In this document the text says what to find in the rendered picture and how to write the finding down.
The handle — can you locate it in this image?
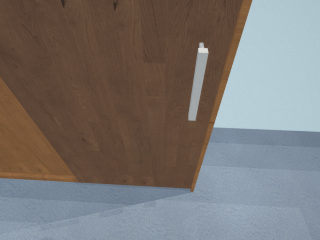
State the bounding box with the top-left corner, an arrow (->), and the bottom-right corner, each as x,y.
188,42 -> 209,121

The wardrobe door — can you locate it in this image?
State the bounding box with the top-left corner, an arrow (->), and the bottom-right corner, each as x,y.
0,77 -> 74,176
0,0 -> 243,189

